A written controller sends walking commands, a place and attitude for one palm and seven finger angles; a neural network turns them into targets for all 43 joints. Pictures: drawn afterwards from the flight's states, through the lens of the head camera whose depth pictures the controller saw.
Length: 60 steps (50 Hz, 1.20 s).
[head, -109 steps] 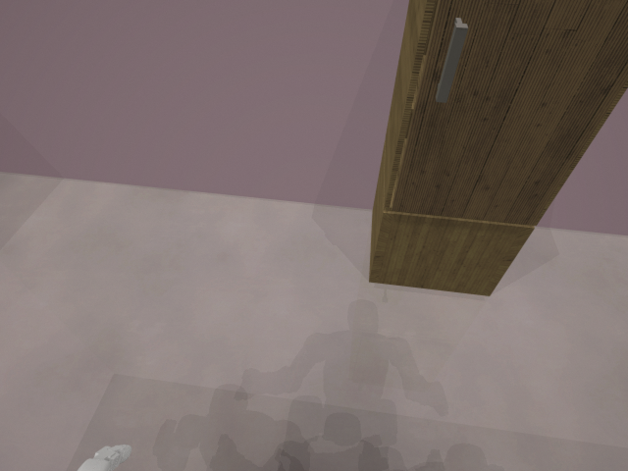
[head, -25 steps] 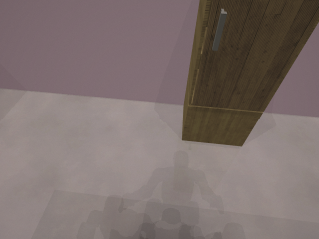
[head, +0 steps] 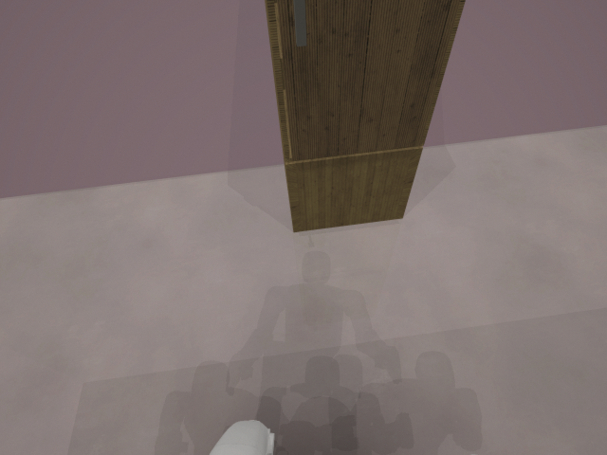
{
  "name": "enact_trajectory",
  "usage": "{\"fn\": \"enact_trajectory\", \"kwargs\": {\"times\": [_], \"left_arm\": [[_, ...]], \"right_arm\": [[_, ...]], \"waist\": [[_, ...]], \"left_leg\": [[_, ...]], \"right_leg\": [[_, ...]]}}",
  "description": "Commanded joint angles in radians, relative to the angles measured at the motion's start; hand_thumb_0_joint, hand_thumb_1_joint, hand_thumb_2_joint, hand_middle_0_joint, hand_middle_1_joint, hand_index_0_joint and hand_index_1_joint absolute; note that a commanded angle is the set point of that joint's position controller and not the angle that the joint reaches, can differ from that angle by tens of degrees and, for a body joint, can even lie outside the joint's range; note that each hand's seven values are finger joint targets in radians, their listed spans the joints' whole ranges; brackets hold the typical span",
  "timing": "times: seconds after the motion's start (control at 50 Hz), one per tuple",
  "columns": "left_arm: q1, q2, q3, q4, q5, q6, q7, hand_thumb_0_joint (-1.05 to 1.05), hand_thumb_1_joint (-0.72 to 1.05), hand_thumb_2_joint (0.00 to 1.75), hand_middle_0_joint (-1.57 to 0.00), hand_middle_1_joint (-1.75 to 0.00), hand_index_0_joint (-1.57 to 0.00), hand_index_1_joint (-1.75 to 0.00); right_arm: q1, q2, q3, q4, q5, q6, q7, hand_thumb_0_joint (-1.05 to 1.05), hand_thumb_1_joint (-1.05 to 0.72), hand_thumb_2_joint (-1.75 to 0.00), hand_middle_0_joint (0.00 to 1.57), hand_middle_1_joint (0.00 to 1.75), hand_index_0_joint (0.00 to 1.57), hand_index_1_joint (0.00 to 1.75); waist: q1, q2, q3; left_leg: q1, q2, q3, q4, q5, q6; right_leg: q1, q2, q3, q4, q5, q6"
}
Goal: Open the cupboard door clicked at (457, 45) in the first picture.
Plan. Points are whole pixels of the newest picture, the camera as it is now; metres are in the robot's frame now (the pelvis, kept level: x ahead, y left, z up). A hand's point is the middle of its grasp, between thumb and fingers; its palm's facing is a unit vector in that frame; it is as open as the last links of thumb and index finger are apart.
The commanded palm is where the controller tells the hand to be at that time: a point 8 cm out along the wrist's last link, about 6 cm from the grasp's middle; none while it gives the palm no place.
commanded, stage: walk to a spot facing it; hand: left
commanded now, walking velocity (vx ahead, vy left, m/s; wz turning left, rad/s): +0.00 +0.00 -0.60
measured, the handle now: (298, 3) +0.93 +0.09 +0.12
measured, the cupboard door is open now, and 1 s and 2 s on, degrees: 0 0 0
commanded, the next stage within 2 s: none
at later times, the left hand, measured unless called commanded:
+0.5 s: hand out of the picture +0.11 +0.26 -0.16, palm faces -0.22 -0.95 -0.23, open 7.3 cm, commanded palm none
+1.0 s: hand (240, 431) +0.16 +0.12 -0.15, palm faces -0.58 -0.77 -0.25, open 7.3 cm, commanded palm none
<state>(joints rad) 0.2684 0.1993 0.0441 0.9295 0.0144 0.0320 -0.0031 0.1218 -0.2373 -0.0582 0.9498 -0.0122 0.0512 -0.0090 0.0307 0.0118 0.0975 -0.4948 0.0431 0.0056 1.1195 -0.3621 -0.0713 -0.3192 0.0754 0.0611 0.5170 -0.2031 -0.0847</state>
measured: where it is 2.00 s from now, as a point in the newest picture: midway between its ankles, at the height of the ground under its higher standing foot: (370, 439)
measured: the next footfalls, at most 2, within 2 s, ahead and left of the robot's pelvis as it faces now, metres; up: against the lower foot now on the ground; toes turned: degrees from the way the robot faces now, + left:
left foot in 0.34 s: +0.02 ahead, +0.16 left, +0.00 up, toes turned -13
right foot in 0.78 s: -0.06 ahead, -0.08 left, +0.00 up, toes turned -35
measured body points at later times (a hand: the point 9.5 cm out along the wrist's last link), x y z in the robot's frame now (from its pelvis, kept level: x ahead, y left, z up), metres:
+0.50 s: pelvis -0.02 +0.07 +0.01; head +0.01 +0.09 +0.45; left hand +0.12 +0.31 -0.15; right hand -0.01 -0.20 -0.12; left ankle -0.02 +0.17 -0.74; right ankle -0.06 -0.06 -0.64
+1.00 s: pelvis -0.04 +0.03 +0.00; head -0.01 -0.01 +0.45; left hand +0.19 +0.16 -0.13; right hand -0.16 -0.22 -0.15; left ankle +0.03 +0.16 -0.67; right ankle -0.10 -0.06 -0.74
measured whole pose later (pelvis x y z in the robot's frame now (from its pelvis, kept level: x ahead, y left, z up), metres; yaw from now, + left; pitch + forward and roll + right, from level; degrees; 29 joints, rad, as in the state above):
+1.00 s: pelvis -0.04 +0.03 +0.00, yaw -37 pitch +1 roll +0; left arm 0.15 0.21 0.05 0.89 0.02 0.03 0.00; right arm 0.21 -0.25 -0.06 0.93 -0.02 0.06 -0.01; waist -0.03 0.02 0.08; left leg -0.49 0.11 0.05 1.07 -0.39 -0.09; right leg -0.26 0.04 0.02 0.51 -0.26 -0.04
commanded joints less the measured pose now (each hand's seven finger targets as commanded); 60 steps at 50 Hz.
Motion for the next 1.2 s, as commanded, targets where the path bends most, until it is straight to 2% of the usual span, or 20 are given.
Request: {"fn": "enact_trajectory", "kwargs": {"times": [0.0, 0.2, 0.28, 0.3, 0.32, 0.34, 0.38, 0.44, 0.5, 0.58, 0.66, 0.72, 0.74, 0.76, 0.78, 0.84, 0.9, 1.02, 1.1, 1.18], "left_arm": [[0.041, 0.205, 0.060, -0.065, 0.002, -0.024, 0.018, 0.00, 0.90, 0.90, -0.20, -0.30, -0.20, -0.30], [0.015, 0.232, 0.073, -0.083, 0.016, -0.004, 0.018, 0.00, 0.90, 0.90, -0.20, -0.30, -0.20, -0.30], [-0.074, 0.232, 0.072, -0.108, 0.008, 0.007, 0.012, 0.00, 0.90, 0.90, -0.20, -0.30, -0.20, -0.30], [-0.078, 0.188, 0.065, -0.120, 0.002, 0.008, 0.008, 0.00, 0.90, 0.90, -0.20, -0.30, -0.20, -0.30], [-0.060, 0.136, 0.058, -0.133, -0.005, 0.010, -0.007, 0.00, 0.90, 0.90, -0.20, -0.30, -0.20, -0.30], [-0.091, 0.174, 0.074, -0.137, 0.011, 0.010, -0.008, 0.00, 0.90, 0.90, -0.20, -0.30, -0.20, -0.30], [-0.019, 0.201, 0.096, -0.088, 0.027, 0.027, -0.020, 0.00, 0.90, 0.90, -0.20, -0.30, -0.20, -0.30], [0.000, 0.155, 0.080, -0.081, 0.021, 0.032, -0.036, 0.00, 0.90, 0.90, -0.20, -0.30, -0.20, -0.30], [-0.100, 0.125, 0.060, -0.107, 0.012, 0.021, -0.037, 0.00, 0.90, 0.90, -0.20, -0.30, -0.20, -0.30], [-0.172, 0.107, 0.046, -0.127, 0.006, 0.022, -0.037, 0.00, 0.90, 0.90, -0.20, -0.30, -0.20, -0.30], [-0.159, 0.104, 0.045, -0.122, 0.005, 0.015, -0.037, 0.00, 0.90, 0.90, -0.20, -0.30, -0.20, -0.30], [-0.078, 0.134, 0.052, -0.097, 0.006, -0.004, -0.031, 0.00, 0.90, 0.90, -0.20, -0.30, -0.20, -0.30], [0.004, 0.209, 0.064, -0.076, 0.013, -0.021, -0.021, 0.00, 0.90, 0.90, -0.20, -0.30, -0.20, -0.30], [0.074, 0.323, 0.088, -0.054, 0.015, -0.030, -0.001, 0.00, 0.90, 0.90, -0.20, -0.30, -0.20, -0.30], [0.104, 0.324, 0.092, -0.048, -0.003, -0.020, 0.015, 0.00, 0.90, 0.90, -0.20, -0.30, -0.20, -0.30], [-0.044, 0.235, 0.074, -0.087, 0.001, -0.012, 0.025, 0.00, 0.90, 0.90, -0.20, -0.30, -0.20, -0.30], [-0.086, 0.214, 0.064, -0.099, 0.003, -0.021, 0.021, 0.00, 0.90, 0.90, -0.20, -0.30, -0.20, -0.30], [-0.035, 0.234, 0.066, -0.078, 0.010, -0.035, 0.003, 0.00, 0.90, 0.90, -0.20, -0.30, -0.20, -0.30], [-0.013, 0.240, 0.069, -0.074, 0.014, -0.042, 0.001, 0.00, 0.90, 0.90, -0.20, -0.30, -0.20, -0.30], [-0.085, 0.207, 0.066, -0.093, 0.004, -0.035, -0.005, 0.00, 0.90, 0.90, -0.20, -0.30, -0.20, -0.30]], "right_arm": [[-0.014, -0.092, -0.026, -0.080, -0.005, -0.021, -0.017, 0.00, -0.90, -0.90, 0.20, 0.30, 0.20, 0.30], [-0.020, -0.093, -0.019, -0.119, 0.011, -0.036, -0.026, 0.00, -0.90, -0.90, 0.20, 0.30, 0.20, 0.30], [0.148, -0.108, -0.022, -0.080, 0.019, -0.054, -0.037, 0.00, -0.90, -0.90, 0.20, 0.30, 0.20, 0.30], [0.180, -0.150, -0.030, -0.079, 0.015, -0.063, -0.044, 0.00, -0.90, -0.90, 0.20, 0.30, 0.20, 0.30], [0.132, -0.234, -0.047, -0.103, 0.000, -0.063, -0.043, 0.00, -0.90, -0.90, 0.20, 0.30, 0.20, 0.30], [0.073, -0.249, -0.044, -0.132, 0.001, -0.055, -0.042, 0.00, -0.90, -0.90, 0.20, 0.30, 0.20, 0.30], [-0.062, -0.148, -0.015, -0.165, -0.006, -0.057, -0.039, 0.00, -0.90, -0.90, 0.20, 0.30, 0.20, 0.30], [-0.035, -0.128, -0.009, -0.159, -0.010, -0.068, -0.038, 0.00, -0.90, -0.90, 0.20, 0.30, 0.20, 0.30], [0.120, -0.136, -0.020, -0.111, -0.011, -0.070, -0.038, 0.00, -0.90, -0.90, 0.20, 0.30, 0.20, 0.30], [0.190, -0.168, -0.036, -0.079, -0.013, -0.067, -0.031, 0.00, -0.90, -0.90, 0.20, 0.30, 0.20, 0.30], [0.165, -0.193, -0.050, -0.073, -0.016, -0.061, -0.022, 0.00, -0.90, -0.90, 0.20, 0.30, 0.20, 0.30], [0.157, -0.191, -0.051, -0.071, -0.009, -0.056, -0.014, 0.00, -0.90, -0.90, 0.20, 0.30, 0.20, 0.30], [0.179, -0.158, -0.043, -0.077, 0.001, -0.053, -0.007, 0.00, -0.90, -0.90, 0.20, 0.30, 0.20, 0.30], [0.136, -0.067, -0.015, -0.128, -0.002, -0.050, -0.002, 0.00, -0.90, -0.90, 0.20, 0.30, 0.20, 0.30], [0.080, -0.091, -0.016, -0.146, -0.001, -0.037, -0.018, 0.00, -0.90, -0.90, 0.20, 0.30, 0.20, 0.30], [0.045, -0.102, -0.020, -0.120, -0.003, -0.028, -0.018, 0.00, -0.90, -0.90, 0.20, 0.30, 0.20, 0.30], [0.100, -0.085, -0.020, -0.088, -0.009, -0.020, -0.011, 0.00, -0.90, -0.90, 0.20, 0.30, 0.20, 0.30], [0.032, -0.099, -0.025, -0.121, -0.020, -0.035, 0.011, 0.00, -0.90, -0.90, 0.20, 0.30, 0.20, 0.30], [-0.003, -0.083, -0.024, -0.150, -0.009, -0.060, 0.014, 0.00, -0.90, -0.90, 0.20, 0.30, 0.20, 0.30], [0.198, -0.094, -0.022, -0.091, -0.002, -0.088, -0.005, 0.00, -0.90, -0.90, 0.20, 0.30, 0.20, 0.30]], "waist": [[0.006, -0.094, -0.169], [0.019, -0.160, -0.182], [-0.060, -0.156, -0.213], [-0.078, -0.022, -0.223], [-0.060, 0.261, -0.174], [-0.054, 0.214, -0.109], [0.027, 0.140, -0.054], [0.028, 0.116, -0.049], [-0.045, 0.122, -0.070], [-0.082, 0.156, -0.084], [-0.074, 0.217, -0.102], [-0.024, 0.148, -0.165], [0.014, -0.025, -0.231], [0.044, -0.340, -0.234], [0.064, -0.289, -0.248], [0.013, -0.193, -0.152], [-0.029, -0.116, -0.167], [0.002, -0.156, -0.097], [0.016, -0.167, -0.075], [-0.083, -0.118, -0.125]], "left_leg": [[-0.067, 0.014, -0.045, -0.024, 0.022, -0.006], [0.093, -0.033, -0.053, -0.381, -0.088, 0.023], [0.417, -0.051, -0.035, -0.723, 0.078, 0.062], [0.550, 0.067, -0.147, -0.831, 0.055, 0.098], [0.573, 0.325, -0.407, -0.932, -0.013, 0.164], [0.376, 0.447, -0.438, -0.935, 0.056, 0.226], [0.172, 0.294, -0.236, -0.920, 0.076, 0.200], [0.250, 0.208, -0.062, -0.851, 0.247, 0.189], [0.449, 0.227, -0.038, -0.780, 0.495, 0.213], [0.484, 0.287, -0.004, -0.742, 0.623, 0.227], [0.424, 0.306, 0.056, -0.690, 0.615, 0.200], [0.360, 0.282, 0.139, -0.519, 0.553, 0.117], [0.200, 0.246, 0.191, -0.318, 0.393, 0.051], [-0.102, 0.083, 0.201, -0.074, -0.228, -0.009], [-0.117, 0.077, 0.048, 0.032, -0.285, 0.004], [-0.116, 0.106, 0.004, 0.055, -0.113, -0.004], [-0.036, 0.080, 0.026, -0.012, -0.036, -0.019], [-0.075, 0.065, 0.041, -0.140, -0.012, -0.021], [0.034, 0.023, 0.039, -0.331, -0.072, -0.001], [0.456, -0.011, 0.068, -0.692, 0.067, 0.021]], "right_leg": [[0.195, -0.250, 0.353, -0.195, 0.169, -0.059], [0.148, -0.231, 0.488, -0.198, 0.166, -0.092], [-0.040, -0.141, 0.442, -0.149, 0.083, 0.005], [-0.188, -0.046, 0.339, -0.034, -0.055, 0.057], [-0.381, 0.072, 0.146, 0.236, -0.285, 0.106], [-0.355, 0.002, 0.066, 0.458, -0.322, 0.139], [-0.239, -0.021, 0.052, 0.694, -0.184, 0.160], [-0.282, -0.049, -0.002, 0.761, -0.133, 0.168], [-0.350, -0.077, -0.051, 0.606, -0.172, 0.176], [-0.248, -0.116, -0.097, 0.395, -0.229, 0.168], [-0.102, -0.100, -0.139, 0.235, -0.222, 0.135], [0.113, -0.086, -0.158, -0.026, -0.023, 0.106], [0.339, -0.201, -0.023, -0.128, 0.167, 0.062], [0.456, -0.451, 0.338, -0.133, 0.592, -0.034], [0.400, -0.491, 0.335, -0.112, 0.722, -0.114], [0.273, -0.352, 0.230, -0.124, 0.494, -0.105], [0.206, -0.294, 0.177, -0.141, 0.414, -0.081], [0.154, -0.275, 0.302, -0.272, -0.204, -0.095], [0.095, -0.281, 0.377, -0.265, -0.220, -0.111], [-0.115, -0.154, 0.293, -0.090, -0.199, -0.027]]}}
